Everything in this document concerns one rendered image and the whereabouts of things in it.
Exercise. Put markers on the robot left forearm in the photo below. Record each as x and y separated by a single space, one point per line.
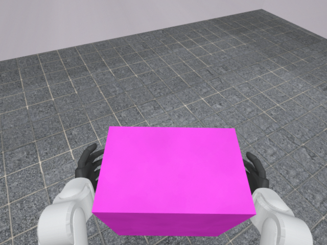
64 221

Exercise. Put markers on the robot right forearm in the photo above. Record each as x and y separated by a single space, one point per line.
276 222

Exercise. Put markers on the right robot hand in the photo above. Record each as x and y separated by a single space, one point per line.
256 175

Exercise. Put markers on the carton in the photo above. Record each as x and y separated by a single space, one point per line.
168 181

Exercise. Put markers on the left robot hand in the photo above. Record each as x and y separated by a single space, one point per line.
86 165

